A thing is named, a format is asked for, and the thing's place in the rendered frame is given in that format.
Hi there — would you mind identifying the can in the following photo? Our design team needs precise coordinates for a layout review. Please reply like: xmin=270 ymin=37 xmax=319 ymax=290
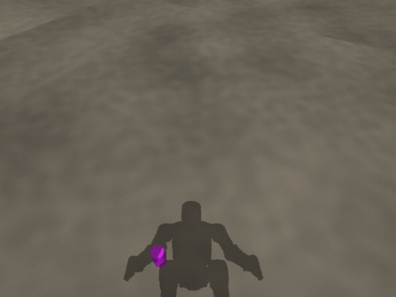
xmin=150 ymin=245 xmax=166 ymax=267

